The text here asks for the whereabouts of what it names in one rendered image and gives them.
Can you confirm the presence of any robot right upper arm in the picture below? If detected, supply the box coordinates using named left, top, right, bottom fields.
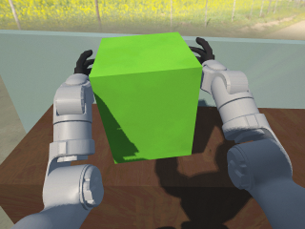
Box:
left=227, top=138, right=305, bottom=229

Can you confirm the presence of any robot right hand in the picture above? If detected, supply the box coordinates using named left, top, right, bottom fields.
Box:
left=189, top=37, right=215, bottom=65

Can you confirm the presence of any robot left upper arm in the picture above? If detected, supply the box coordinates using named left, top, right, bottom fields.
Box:
left=11, top=164, right=104, bottom=229

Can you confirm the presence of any pedestal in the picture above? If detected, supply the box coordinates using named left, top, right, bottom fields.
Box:
left=0, top=103, right=305, bottom=229

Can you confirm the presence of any robot left hand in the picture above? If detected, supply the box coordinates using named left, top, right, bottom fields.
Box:
left=74, top=50, right=95, bottom=76

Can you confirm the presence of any robot left forearm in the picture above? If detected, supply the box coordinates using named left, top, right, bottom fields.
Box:
left=42, top=73, right=95, bottom=204

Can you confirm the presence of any carton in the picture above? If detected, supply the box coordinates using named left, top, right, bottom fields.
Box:
left=89, top=31, right=203, bottom=164

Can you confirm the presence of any robot right forearm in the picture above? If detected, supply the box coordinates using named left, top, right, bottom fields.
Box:
left=200, top=59, right=293, bottom=176

